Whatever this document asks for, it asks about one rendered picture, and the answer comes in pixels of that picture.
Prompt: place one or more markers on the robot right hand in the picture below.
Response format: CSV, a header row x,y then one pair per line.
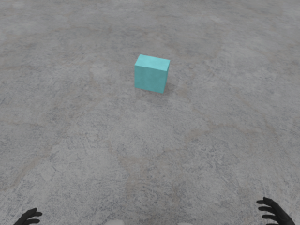
x,y
280,216

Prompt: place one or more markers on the robot left hand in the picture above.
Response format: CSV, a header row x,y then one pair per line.
x,y
24,219

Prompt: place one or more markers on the carton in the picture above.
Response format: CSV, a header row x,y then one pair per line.
x,y
151,73

